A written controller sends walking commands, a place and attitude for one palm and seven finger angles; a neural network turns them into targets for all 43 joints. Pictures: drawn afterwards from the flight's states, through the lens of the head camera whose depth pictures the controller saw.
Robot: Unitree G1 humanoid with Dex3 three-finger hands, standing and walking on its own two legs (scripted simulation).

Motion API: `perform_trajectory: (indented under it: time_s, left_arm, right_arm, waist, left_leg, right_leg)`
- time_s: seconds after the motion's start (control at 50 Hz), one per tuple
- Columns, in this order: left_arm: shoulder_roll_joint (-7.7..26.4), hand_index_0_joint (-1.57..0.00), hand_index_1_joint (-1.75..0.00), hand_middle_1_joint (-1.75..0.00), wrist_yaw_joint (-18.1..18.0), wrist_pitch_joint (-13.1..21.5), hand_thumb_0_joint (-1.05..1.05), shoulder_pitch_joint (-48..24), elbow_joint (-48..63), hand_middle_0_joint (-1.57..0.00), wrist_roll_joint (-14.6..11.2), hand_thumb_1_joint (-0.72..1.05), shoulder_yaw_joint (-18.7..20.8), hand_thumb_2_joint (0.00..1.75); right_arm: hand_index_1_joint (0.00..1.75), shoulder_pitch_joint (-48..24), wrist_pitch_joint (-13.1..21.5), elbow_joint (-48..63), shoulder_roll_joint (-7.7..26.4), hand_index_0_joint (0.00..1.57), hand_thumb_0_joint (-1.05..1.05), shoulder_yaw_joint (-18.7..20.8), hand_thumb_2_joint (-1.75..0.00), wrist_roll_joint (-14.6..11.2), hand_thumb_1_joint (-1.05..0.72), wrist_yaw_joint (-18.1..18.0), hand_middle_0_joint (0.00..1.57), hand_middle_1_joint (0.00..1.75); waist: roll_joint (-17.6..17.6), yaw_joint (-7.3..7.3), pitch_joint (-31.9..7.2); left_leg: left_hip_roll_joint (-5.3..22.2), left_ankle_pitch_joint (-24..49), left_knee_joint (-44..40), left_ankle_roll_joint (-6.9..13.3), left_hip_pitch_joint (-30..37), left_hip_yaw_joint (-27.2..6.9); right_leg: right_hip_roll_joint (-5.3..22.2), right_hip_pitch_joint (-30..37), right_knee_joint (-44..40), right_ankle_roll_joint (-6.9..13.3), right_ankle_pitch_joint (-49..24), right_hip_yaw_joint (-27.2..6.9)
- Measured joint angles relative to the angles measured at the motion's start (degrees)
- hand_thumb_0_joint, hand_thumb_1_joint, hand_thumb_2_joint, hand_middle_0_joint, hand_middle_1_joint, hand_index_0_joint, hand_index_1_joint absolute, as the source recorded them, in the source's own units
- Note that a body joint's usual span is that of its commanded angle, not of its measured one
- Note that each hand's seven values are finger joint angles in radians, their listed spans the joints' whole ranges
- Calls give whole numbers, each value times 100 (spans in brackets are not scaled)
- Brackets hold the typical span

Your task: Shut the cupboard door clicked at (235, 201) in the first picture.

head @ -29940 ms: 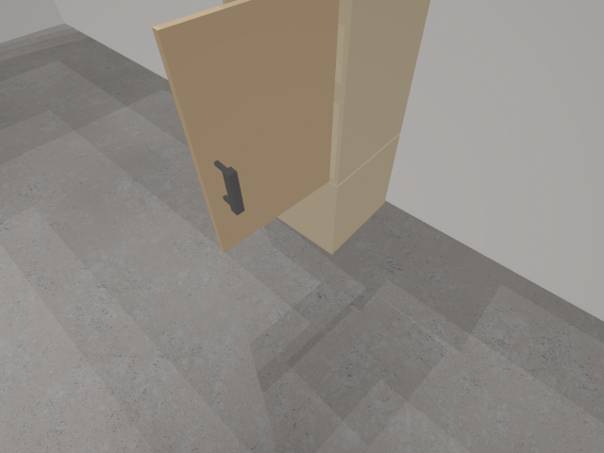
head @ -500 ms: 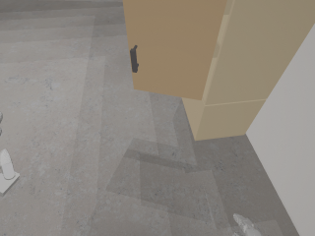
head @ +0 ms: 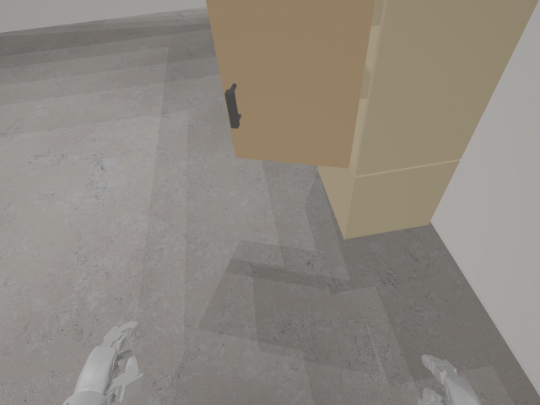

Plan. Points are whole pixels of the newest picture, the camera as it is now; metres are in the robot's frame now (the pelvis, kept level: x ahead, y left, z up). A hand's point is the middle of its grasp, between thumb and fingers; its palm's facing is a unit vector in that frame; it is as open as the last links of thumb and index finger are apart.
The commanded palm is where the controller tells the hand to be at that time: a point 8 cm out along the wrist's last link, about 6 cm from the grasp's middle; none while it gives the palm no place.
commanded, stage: let the arm hang, fingers relaxed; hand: left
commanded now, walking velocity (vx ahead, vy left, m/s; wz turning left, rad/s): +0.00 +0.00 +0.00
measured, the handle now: (234, 106) +0.97 +0.16 -0.09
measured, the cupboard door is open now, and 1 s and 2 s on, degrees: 69 69 69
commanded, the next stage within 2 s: look to check the result in 0.92 s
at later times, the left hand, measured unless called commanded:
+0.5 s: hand out of the picture -0.09 +0.20 -0.16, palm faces +0.05 -0.97 -0.22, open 7.3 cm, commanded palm none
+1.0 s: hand out of the picture -0.04 +0.18 -0.16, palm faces +0.03 -0.99 -0.16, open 7.4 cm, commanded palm none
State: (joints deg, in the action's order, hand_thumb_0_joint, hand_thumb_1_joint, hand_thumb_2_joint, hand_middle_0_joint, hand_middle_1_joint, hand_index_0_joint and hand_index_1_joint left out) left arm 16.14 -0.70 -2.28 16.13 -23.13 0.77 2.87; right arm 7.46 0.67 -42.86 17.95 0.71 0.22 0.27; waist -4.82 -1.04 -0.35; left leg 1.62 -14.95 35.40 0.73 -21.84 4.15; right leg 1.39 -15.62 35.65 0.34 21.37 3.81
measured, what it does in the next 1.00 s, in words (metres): stands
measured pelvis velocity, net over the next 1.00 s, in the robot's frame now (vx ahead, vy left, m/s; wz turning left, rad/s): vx -0.03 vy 0.02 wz -0.01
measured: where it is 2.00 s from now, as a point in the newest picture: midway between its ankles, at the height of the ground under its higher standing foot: outside the picture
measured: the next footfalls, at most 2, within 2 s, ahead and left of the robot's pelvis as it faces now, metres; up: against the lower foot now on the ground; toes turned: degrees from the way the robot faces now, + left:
none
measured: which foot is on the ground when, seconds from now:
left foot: down 0.00-1.00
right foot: down 0.00-1.00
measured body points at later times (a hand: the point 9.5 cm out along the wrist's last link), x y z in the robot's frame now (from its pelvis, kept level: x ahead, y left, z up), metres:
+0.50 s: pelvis -0.04 +0.02 +0.01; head -0.03 +0.02 +0.46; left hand -0.09 +0.25 -0.14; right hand -0.05 -0.20 -0.15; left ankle +0.04 +0.11 -0.73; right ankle -0.03 -0.11 -0.73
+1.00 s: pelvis -0.03 +0.02 +0.01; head -0.02 +0.02 +0.46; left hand -0.04 +0.23 -0.15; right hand -0.04 -0.20 -0.14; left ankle +0.04 +0.11 -0.73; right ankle -0.03 -0.11 -0.73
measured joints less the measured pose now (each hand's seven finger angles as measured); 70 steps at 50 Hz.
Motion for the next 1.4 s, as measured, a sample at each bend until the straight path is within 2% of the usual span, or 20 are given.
perform_trajectory:
  time_s: [0.08,0.1,0.12,0.16,0.26,0.42,0.64,0.84,1.16,1.4]
  left_arm:
    - [-499,-20,-30,-30,60,-156,1,89,-1479,-20,33,91,-417,90]
    - [-594,-20,-30,-30,43,-169,1,132,-1756,-20,10,91,-435,90]
    - [-622,-20,-30,-30,-62,-134,0,140,-1944,-21,-43,95,-277,90]
    - [-510,-21,-30,-30,-96,-95,-2,127,-2304,-21,-36,99,-188,90]
    - [-414,-20,-30,-30,-39,-45,-2,274,-3053,-21,-10,98,-164,90]
    - [-537,-20,-30,-30,-49,17,0,592,-3799,-20,8,93,-151,90]
    - [-764,-20,-30,-30,-94,139,0,402,-4035,-20,24,91,-167,90]
    - [-933,-20,-30,-30,-97,229,0,214,-4056,-20,28,91,-213,90]
    - [-791,-20,-30,-30,-96,248,0,125,-4183,-20,1,91,-197,90]
    - [-688,-20,-30,-30,-99,261,0,-76,-4196,-20,-10,91,-213,90]
  right_arm:
    - [30,329,-248,-316,-283,20,1,-63,-89,95,-91,-14,20,30]
    - [30,425,-297,-429,-367,20,1,-86,-89,110,-91,-10,20,30]
    - [30,537,-331,-551,-461,20,1,-101,-89,121,-91,-12,20,30]
    - [30,725,-383,-818,-616,20,1,-140,-89,137,-91,-21,20,30]
    - [30,1028,-449,-1290,-790,20,1,-95,-89,140,-91,-83,20,30]
    - [30,1180,-375,-1639,-871,20,1,4,-89,107,-91,-143,20,30]
    - [30,1078,-245,-1928,-1052,20,0,4,-89,89,-91,-168,20,30]
    - [30,955,-182,-1993,-1010,20,1,36,-89,77,-92,-183,20,30]
    - [30,888,-144,-2095,-951,20,0,25,-89,57,-91,-193,20,30]
    - [30,678,-118,-2126,-857,20,0,-2,-89,46,-91,-195,20,30]
  waist:
    - [437,-89,206]
    - [553,-88,261]
    - [651,-66,308]
    - [770,9,389]
    - [652,79,456]
    - [340,60,360]
    - [377,67,150]
    - [445,40,122]
    - [435,30,330]
    - [438,35,338]
  left_leg:
    - [-63,66,54,-18,66,-91]
    - [-61,83,53,-24,88,-123]
    - [-49,110,46,-31,92,-175]
    - [-9,192,-28,-44,118,-253]
    - [59,413,-305,-19,164,-312]
    - [-21,603,-623,91,289,-156]
    - [-131,720,-917,183,471,13]
    - [-154,777,-1085,179,578,46]
    - [-120,703,-1154,120,702,36]
    - [-99,612,-1210,70,901,39]
  right_leg:
    - [60,59,182,54,65,96]
    - [55,98,171,59,54,128]
    - [35,137,125,62,21,180]
    - [-22,224,-43,70,-100,254]
    - [-130,381,-562,71,-466,308]
    - [-61,411,-803,-2,-670,142]
    - [40,441,-881,-93,-734,-44]
    - [57,510,-997,-137,-778,-81]
    - [14,654,-1119,-95,-728,-79]
    - [-12,870,-1225,-67,-663,-87]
